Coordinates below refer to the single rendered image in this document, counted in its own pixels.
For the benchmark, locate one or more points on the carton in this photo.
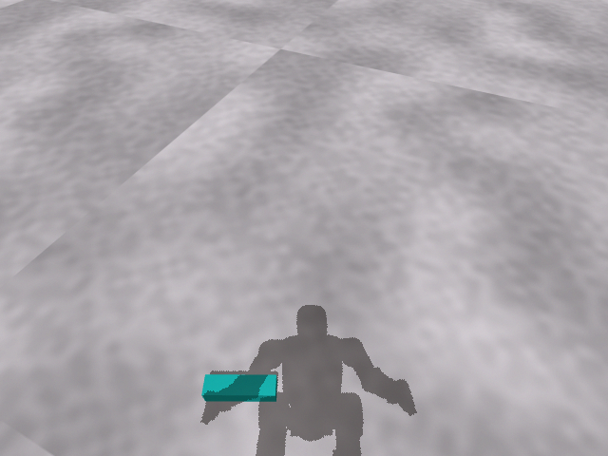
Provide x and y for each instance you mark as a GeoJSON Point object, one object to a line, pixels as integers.
{"type": "Point", "coordinates": [239, 388]}

